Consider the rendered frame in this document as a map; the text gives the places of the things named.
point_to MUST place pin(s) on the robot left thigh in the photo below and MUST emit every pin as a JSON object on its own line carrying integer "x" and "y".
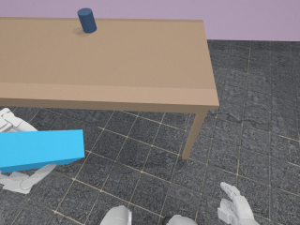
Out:
{"x": 118, "y": 215}

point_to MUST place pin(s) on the right robot foot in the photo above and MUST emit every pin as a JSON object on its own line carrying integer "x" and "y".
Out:
{"x": 166, "y": 220}

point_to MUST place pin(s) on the table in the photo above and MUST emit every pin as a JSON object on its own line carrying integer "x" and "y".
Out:
{"x": 133, "y": 65}

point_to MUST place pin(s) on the right robot hand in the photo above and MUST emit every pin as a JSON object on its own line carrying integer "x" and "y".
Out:
{"x": 231, "y": 212}

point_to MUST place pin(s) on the left robot hand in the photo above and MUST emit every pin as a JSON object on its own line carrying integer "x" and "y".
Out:
{"x": 18, "y": 181}

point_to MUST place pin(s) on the sponge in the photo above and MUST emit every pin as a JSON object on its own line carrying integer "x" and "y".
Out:
{"x": 27, "y": 150}

